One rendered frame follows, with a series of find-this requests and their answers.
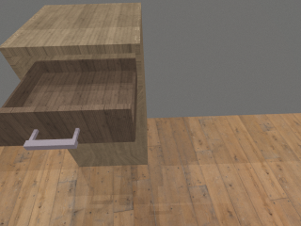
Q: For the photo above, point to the cabinet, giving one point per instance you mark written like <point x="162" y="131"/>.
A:
<point x="88" y="31"/>

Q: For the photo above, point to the drawer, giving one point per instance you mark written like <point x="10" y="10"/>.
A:
<point x="98" y="96"/>

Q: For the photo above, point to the handle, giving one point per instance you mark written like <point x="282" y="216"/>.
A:
<point x="34" y="144"/>

